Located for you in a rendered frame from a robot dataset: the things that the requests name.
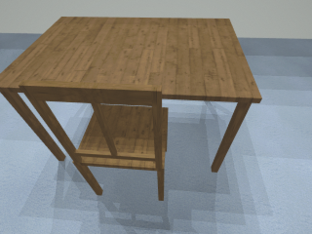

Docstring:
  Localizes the table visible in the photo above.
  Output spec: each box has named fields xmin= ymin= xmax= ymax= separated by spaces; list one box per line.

xmin=0 ymin=17 xmax=262 ymax=173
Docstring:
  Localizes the chair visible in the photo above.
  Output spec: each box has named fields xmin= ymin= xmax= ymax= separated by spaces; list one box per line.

xmin=18 ymin=80 xmax=169 ymax=201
